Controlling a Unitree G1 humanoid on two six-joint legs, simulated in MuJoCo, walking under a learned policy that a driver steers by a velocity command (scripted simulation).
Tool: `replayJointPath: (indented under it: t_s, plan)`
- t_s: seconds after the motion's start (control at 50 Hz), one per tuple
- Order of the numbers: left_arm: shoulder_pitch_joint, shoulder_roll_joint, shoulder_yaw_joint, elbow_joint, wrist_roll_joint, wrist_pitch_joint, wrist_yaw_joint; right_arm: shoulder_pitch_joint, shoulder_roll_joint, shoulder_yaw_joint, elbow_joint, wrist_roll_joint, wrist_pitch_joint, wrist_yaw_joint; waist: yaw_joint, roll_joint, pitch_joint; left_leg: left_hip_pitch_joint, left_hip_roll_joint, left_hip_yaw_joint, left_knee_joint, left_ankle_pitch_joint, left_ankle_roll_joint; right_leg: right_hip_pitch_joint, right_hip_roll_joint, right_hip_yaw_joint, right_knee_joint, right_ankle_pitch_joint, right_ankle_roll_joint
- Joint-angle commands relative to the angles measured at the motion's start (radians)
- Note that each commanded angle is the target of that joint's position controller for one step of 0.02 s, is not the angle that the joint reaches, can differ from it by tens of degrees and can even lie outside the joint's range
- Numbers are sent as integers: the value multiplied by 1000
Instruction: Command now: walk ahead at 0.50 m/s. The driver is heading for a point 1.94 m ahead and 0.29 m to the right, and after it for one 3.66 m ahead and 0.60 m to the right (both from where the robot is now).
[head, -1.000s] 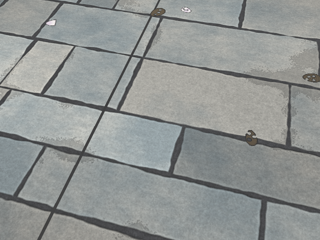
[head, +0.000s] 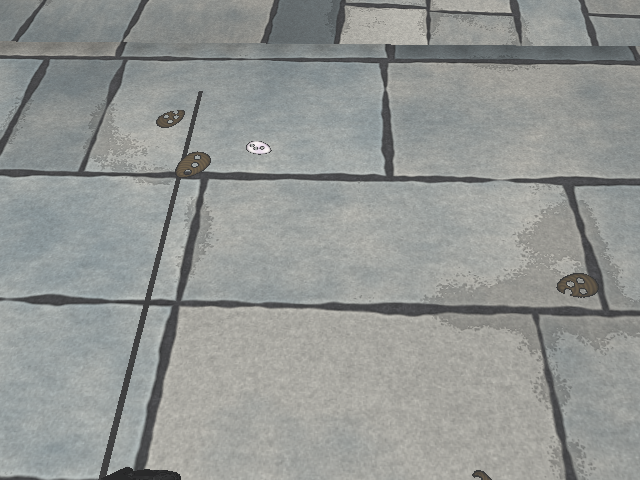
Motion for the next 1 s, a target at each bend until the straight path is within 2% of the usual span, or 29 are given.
replayJointPath:
  t_s: [0.02, 0.04, 0.06, 0.08, 0.1, 0.12, 0.14, 0.2, 0.26, 0.32, 0.38, 0.44, 0.48, 0.5, 0.52, 0.54, 0.56, 0.58, 0.6, 0.62, 0.64, 0.66, 0.68, 0.7, 0.74, 0.8, 0.84, 0.92, 1.0]
  plan:
    - [458, 248, 80, 69, 37, -24, 35, 3, -82, -7, -90, 21, -9, -2, 215, -105, -293, -399, 121, 18, 646, 471, 52, 673, -280, 366, -75, -136, -136]
    - [465, 291, 97, 84, 12, -8, 31, 82, -63, -9, -85, 27, -4, -2, 174, -242, -358, -643, -28, -11, 892, -154, 40, 771, -437, 732, -192, -129, -242]
    - [377, 218, 83, 76, -21, -1, 26, -13, -152, -33, -82, 2, 5, -9, 154, -74, -210, -722, 44, -98, 927, -82, 54, 657, -368, 627, -205, -200, -203]
    - [292, 162, 68, 64, -26, -4, 23, -70, -130, -30, -99, 2, -2, 0, 126, -59, -97, -721, 79, -98, 888, 9, 56, 517, -324, 494, -242, -154, -178]
    - [248, 124, 59, 63, -21, -10, 20, -90, -111, -27, -98, 4, -2, 5, 97, -45, -52, -680, 110, -92, 833, 63, 51, 424, -273, 402, -282, -90, -145]
    - [238, 106, 53, 72, -24, -16, 24, -86, -104, -27, -91, -11, 8, 9, 72, -58, -23, -638, 127, -85, 795, 84, 39, 355, -236, 335, -305, -26, -122]
    - [238, 94, 49, 84, -25, -22, 26, -64, -87, -23, -81, -20, 21, 16, 52, -66, -24, -596, 135, -79, 773, 102, 25, 315, -211, 287, -327, 9, -111]
    - [293, 120, 57, 121, -34, -43, 25, -113, -75, -23, -94, -24, 40, 30, 40, -48, -12, -628, 146, -52, 728, 164, -4, 304, -195, 225, -370, 92, -130]
    - [345, 121, 57, 149, -33, -42, 25, -241, -78, -23, -134, -21, 44, 32, 63, -38, 29, -723, 167, -34, 626, 265, -29, 329, -180, 187, -407, 96, -134]
    - [388, 119, 55, 172, -32, -38, 24, -346, -64, -14, -166, -14, 40, 32, 87, -36, 44, -732, 159, -10, 482, 352, -36, 360, -161, 145, -404, 160, -123]
    - [443, 123, 54, 200, -27, -38, 27, -436, -56, -5, -193, -11, 37, 30, 116, -41, 53, -715, 136, 16, 367, 396, -23, 419, -168, 121, -388, 238, -117]
    - [479, 129, 55, 225, -19, -33, 35, -493, -68, -5, -218, -11, 31, 26, 127, -47, 64, -719, 118, 21, 295, 366, 6, 513, -200, 121, -350, 316, -113]
    - [471, 139, 58, 236, -15, -29, 42, -486, -78, -9, -224, -11, 23, 23, 111, -50, 61, -683, 100, 27, 255, 303, 35, 560, -219, 115, -300, 419, -103]
    - [453, 146, 60, 237, -13, -29, 44, -450, -84, -13, -215, -12, 19, 19, 88, -54, 45, -616, 78, 38, 232, 264, 53, 564, -219, 102, -247, 536, -91]
    - [437, 156, 63, 238, -12, -27, 46, -371, -96, -21, -190, -13, 14, 12, 52, -59, 3, -508, 45, 52, 210, 231, 71, 560, -211, 88, -150, 673, -77]
    - [420, 156, 62, 239, -16, -23, 44, -219, -110, -32, -137, -18, 5, 4, -16, -33, -75, -323, 15, 69, 143, 266, 95, 525, -175, 54, 27, 718, -58]
    - [418, 132, 53, 222, -23, -24, 42, -34, -166, -52, -84, -38, -6, -8, -77, 15, -187, -51, 122, -46, 137, 244, 137, 351, -130, 26, 273, 510, -38]
    - [518, 32, 32, 195, -59, -25, 32, 69, -288, -84, -72, -55, -6, -12, -52, 238, -320, 237, 428, -524, 62, 135, 261, -3, 43, -39, 671, -48, 14]
    - [499, 106, 55, 211, -30, -25, 32, 7, -258, -80, -73, -13, 8, -1, -31, 178, -318, 196, 456, -722, -55, 141, 282, -122, 81, 107, 799, -398, -1]
    - [419, 119, 64, 189, -23, -22, 30, -113, -207, -67, -89, 3, 12, 2, 20, 110, -152, 51, 423, -552, -60, 87, 256, -177, 11, 128, 819, -322, -11]
    - [364, 103, 59, 176, -21, -26, 24, -182, -135, -49, -99, 3, 6, 7, 37, 50, -65, -84, 379, -440, -103, 132, 230, -164, -28, 122, 764, -246, -11]
    - [347, 80, 58, 177, -20, -21, 21, -208, -101, -38, -94, 0, 0, 7, 64, 53, -18, -167, 328, -347, -136, 180, 193, -129, -59, 114, 701, -207, -8]
    - [358, 68, 56, 179, -5, -7, 17, -214, -75, -30, -79, 3, -6, 4, 90, 77, 1, -231, 288, -277, -158, 244, 166, -81, -77, 109, 653, -185, 4]
    - [371, 52, 53, 188, 0, 5, 11, -198, -68, -26, -66, 1, -14, 3, 100, 85, -7, -253, 272, -235, -168, 299, 161, -48, -77, 99, 637, -170, 14]
    - [356, 41, 53, 186, -5, 19, 3, -148, -91, -32, -42, 1, -31, 1, 106, 73, -8, -247, 268, -169, -188, 377, 164, -72, -74, 93, 619, -134, 25]
    - [237, 45, 54, 148, -12, 30, -3, -95, -99, -32, -19, -3, -38, -3, 85, 69, 38, -215, 260, -89, -226, 389, 145, -188, -83, 104, 535, -27, 38]
    - [164, 42, 53, 122, -15, 28, -6, -71, -88, -27, -9, -3, -39, -5, 72, 69, 55, -189, 248, -38, -232, 429, 128, -227, -76, 98, 444, 42, 42]
    - [34, 15, 35, 73, -14, 22, -15, -34, -87, -22, 9, -1, -44, -16, 43, 71, 71, -142, 247, 55, -231, 543, 107, -187, -59, 19, 233, 144, 35]
    - [-33, 22, 33, 31, -9, 19, -18, 20, -100, -24, 39, -6, -35, -33, 30, 71, 77, 8, 288, 107, -153, 737, 102, -181, -32, -40, 126, 70, -8]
